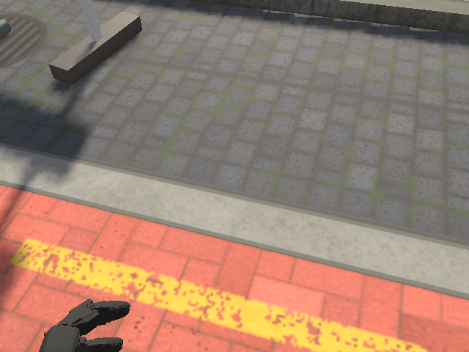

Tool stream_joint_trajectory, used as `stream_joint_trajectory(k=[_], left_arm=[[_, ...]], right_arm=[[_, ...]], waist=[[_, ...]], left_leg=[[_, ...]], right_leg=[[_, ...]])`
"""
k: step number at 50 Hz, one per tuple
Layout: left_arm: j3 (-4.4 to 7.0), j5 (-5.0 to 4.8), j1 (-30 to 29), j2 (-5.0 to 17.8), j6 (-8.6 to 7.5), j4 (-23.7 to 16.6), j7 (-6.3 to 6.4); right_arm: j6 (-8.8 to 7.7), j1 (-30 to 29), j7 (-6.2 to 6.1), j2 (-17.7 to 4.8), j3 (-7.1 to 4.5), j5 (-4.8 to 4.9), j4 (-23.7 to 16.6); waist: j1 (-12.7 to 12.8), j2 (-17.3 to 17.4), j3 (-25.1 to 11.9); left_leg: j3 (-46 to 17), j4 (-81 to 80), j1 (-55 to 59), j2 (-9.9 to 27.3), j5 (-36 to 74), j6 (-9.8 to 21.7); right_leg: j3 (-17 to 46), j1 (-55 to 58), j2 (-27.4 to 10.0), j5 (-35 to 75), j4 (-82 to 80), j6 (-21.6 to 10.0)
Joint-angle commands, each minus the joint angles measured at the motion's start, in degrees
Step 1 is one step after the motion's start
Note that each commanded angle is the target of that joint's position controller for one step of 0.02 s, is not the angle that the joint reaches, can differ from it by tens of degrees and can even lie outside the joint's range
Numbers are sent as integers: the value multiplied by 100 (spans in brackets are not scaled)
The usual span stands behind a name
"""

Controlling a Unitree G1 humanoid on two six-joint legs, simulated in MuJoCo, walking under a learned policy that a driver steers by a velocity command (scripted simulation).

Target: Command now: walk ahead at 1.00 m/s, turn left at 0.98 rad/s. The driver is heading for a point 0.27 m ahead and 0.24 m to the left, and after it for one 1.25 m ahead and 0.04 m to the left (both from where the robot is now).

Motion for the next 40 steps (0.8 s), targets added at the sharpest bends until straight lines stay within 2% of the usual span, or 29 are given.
stream_joint_trajectory(k=[1, 3, 4, 5, 7, 10, 12, 14, 15, 16, 17, 18, 19, 20, 21, 23, 24, 25, 27, 28, 30, 32, 33, 34, 35, 36, 37, 38, 40], left_arm=[[205, 23, 848, 364, -104, 120, -58], [211, -91, 1273, 417, -241, 689, -84], [197, -137, 1414, 332, -246, 917, -98], [207, -162, 1570, 410, -278, 1073, -122], [188, -218, 1760, 352, -264, 1339, -142], [161, -185, 2245, 478, -197, 1629, -33], [214, -164, 2385, 821, -189, 1626, 77], [295, -195, 2445, 1213, -166, 1600, 265], [341, -202, 2057, 1389, -115, 1445, 322], [416, -274, 1571, 1553, -52, 1273, 293], [388, -179, 1077, 1218, -8, 1044, 137], [241, -181, 1973, 758, -2, 514, 164], [200, -224, 1804, 1084, -23, 297, 160], [137, -185, 1592, 1089, -74, 224, 111], [270, -367, 1083, 1137, -309, -83, 138], [395, -369, 1522, 1288, -178, 218, 151], [414, -306, 1497, 1256, -119, 226, 159], [363, -244, 1297, 1058, -139, 132, 179], [157, -129, 860, 422, -204, 122, 91], [149, -196, 865, 337, -208, 167, 41], [205, -310, 863, 401, -149, 122, -4], [344, -165, 1100, 587, -122, 99, 4], [435, -72, 1504, 886, -155, 128, 22], [441, 164, 1942, 1252, -185, 85, 30], [504, 127, 1758, 1425, -199, 158, -35], [478, 12, 1221, 1199, -128, -35, -28], [357, -75, 936, 861, -5, -12, -7], [247, -142, 640, 655, 121, -6, 18], [190, -177, 202, 566, 309, 10, 24]], right_arm=[[103, -639, 219, 252, 147, -128, -893], [231, -1067, 420, 266, 168, -161, -1168], [280, -1298, 456, 312, 185, -163, -1238], [275, -1478, 462, 386, 245, -153, -1431], [253, -1813, 445, 316, 290, -138, -1537], [223, -2414, 524, 387, 422, -96, -1688], [203, -2532, 587, 336, 464, -72, -1688], [229, -1828, 546, -2, 351, -137, -1473], [218, -580, 486, -297, 214, -204, -1083], [174, 703, 363, -551, 41, -123, -676], [179, 601, 145, -728, -78, 173, -503], [169, 273, 78, -1257, -144, -6, -808], [201, 339, -25, -1163, -207, -24, -1018], [207, -75, -142, -948, -150, -1, -1035], [-34, -923, -22, -605, -72, 289, -1382], [-174, -1758, 35, -391, 30, 269, -1462], [-198, -2035, 23, -210, 79, 308, -1469], [-199, -2138, -25, -208, 71, 321, -1414], [-39, -1531, -193, -315, -34, 312, -1050], [38, -1125, -230, -259, -20, 309, -849], [131, -898, -215, -66, 37, 346, -673], [146, -972, -164, 122, 70, 305, -687], [98, -1036, -138, 295, 111, 212, -796], [24, -549, -88, 610, 221, 167, -912], [-5, 25, 14, 322, 237, 304, -905], [139, -387, 18, -115, 143, 339, -755], [286, -859, -22, -173, 120, 282, -799], [404, -966, -85, -29, 143, 260, -817], [523, -1081, -92, 319, 251, 230, -852]], waist=[[195, -837, 207], [104, -553, 843], [113, -429, 847], [83, -740, 815], [117, -743, 788], [247, -546, 953], [179, -727, 692], [-316, -886, 201], [-939, -792, -159], [-1573, -287, -534], [-1318, 642, -274], [-386, 405, -1250], [-657, -289, -2186], [-325, -790, -1169], [97, -1024, -538], [867, -1285, 376], [977, -1303, 682], [921, -1202, 795], [443, -773, 141], [299, -495, -202], [310, 39, -361], [649, 307, -436], [859, 135, -692], [812, -1524, -1584], [462, -2119, -2581], [616, -1585, -2199], [568, -889, -1550], [356, -507, -1168], [97, -590, -464]], left_leg=[[400, 999, -2842, 673, 168, -151], [256, 646, -3046, 976, 428, -138], [306, 459, -3038, 953, 660, -118], [443, 239, -2943, 927, 910, -77], [779, -375, -2695, 778, 1360, 1], [1654, -1771, -2265, 477, 1570, 251], [2230, -2786, -999, 90, 1703, 448], [2339, -3135, 337, -250, 1615, 546], [2007, -3414, 1768, -334, 1536, 734], [1100, -4321, 3323, 155, 2416, 1246], [383, -4554, 4024, 574, 3136, 1405], [-1394, -3630, 5076, 2043, 6651, 2236], [-2715, -4500, 5480, 2462, 5037, 2877], [-2863, -5368, 4200, 2292, 4000, 2591], [-3221, -5934, 3103, 1966, 2618, 2389], [-2299, -6020, 1088, 1802, 3450, 1968], [-1669, -5976, 129, 1474, 3788, 1686], [-1081, -5847, -579, 1056, 4192, 1438], [-124, -5284, -1008, 195, 3962, 916], [-12, -5040, -837, 92, 3414, 756], [-90, -4539, -628, 83, 2502, 489], [-209, -3556, -242, 78, 2572, 64], [-109, -2517, -200, -37, 1922, -286], [-19, -64, -1105, -620, -2238, -740], [-661, 894, -1433, -429, -1945, -842], [-559, 1204, -1416, -81, -1576, -989], [-273, 1097, -1527, 120, -1310, -1037], [-114, 819, -1549, 285, -1130, -1035], [449, -1002, -711, 518, -977, -931]], right_leg=[[2720, 1847, -1858, -1342, -2391, -882], [1682, 1361, -1767, 248, -2439, -682], [944, 1344, -1478, 782, -2556, -463], [628, 1348, -1493, 1822, -2569, -334], [-377, 1533, -1128, 3400, -2562, -12], [-1173, 1935, -732, 4875, -2641, 297], [-1456, 1900, -758, 7115, -2175, 370], [-1372, 1921, -1046, 8673, -897, 396], [-1218, 1225, -1135, 8869, 677, 430], [-1226, 163, -808, 6123, 3325, 475], [-1248, -1395, 360, -684, 5471, 342], [-431, -2442, 18, -1842, 6824, 447], [419, -2936, 17, -1462, 6785, 437], [527, -2952, -179, -1112, 5859, 281], [969, -2782, -44, -1154, 5326, 273], [822, -2038, -413, -983, 4314, 410], [628, -1585, -569, -942, 3338, 474], [363, -1099, -533, -587, 2278, 528], [-221, 339, -41, 1518, 669, 455], [-294, 777, 238, 2460, 259, 463], [-295, 1248, 456, 3084, -424, 406], [-295, 1684, 454, 3225, -857, 146], [141, 2156, -116, 4936, -797, -167], [2359, 3444, -2101, 8204, -806, -1410], [4464, 3687, -2840, 6685, -1094, -2178], [3978, 3203, -2413, 5229, -1173, -2089], [3101, 2545, -1911, 4181, -1181, -1789], [2770, 1974, -1630, 3006, -1290, -1597], [1867, 515, -920, 1728, -1764, -1095]])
